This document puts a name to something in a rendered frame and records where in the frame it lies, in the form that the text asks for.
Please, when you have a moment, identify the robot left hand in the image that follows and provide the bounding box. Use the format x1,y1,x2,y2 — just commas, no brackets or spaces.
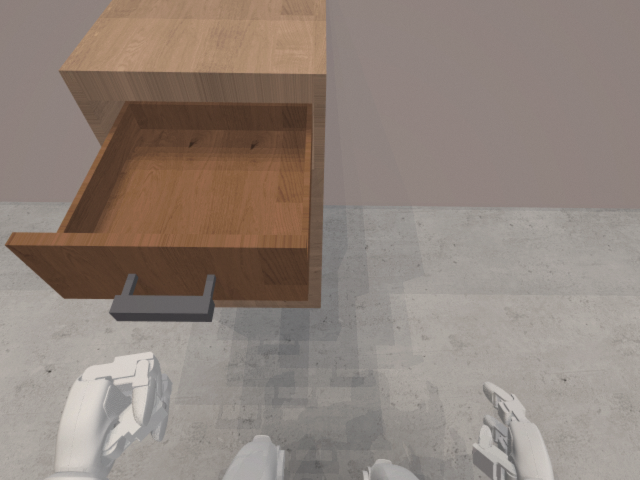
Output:
54,352,173,477

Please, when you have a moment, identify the left robot thigh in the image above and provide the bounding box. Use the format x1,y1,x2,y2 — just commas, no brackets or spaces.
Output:
222,441,285,480

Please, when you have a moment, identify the robot right hand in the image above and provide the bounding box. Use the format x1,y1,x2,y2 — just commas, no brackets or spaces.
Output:
473,382,554,480

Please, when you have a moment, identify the cabinet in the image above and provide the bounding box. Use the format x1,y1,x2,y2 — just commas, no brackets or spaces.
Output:
58,0,326,308

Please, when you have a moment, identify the handle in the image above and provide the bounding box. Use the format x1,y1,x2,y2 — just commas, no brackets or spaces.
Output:
109,274,216,322

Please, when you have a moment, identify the drawer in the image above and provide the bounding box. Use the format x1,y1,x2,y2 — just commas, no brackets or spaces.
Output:
5,101,313,301

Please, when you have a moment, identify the left robot shin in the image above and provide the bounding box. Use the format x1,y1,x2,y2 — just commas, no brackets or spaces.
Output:
252,435,272,443

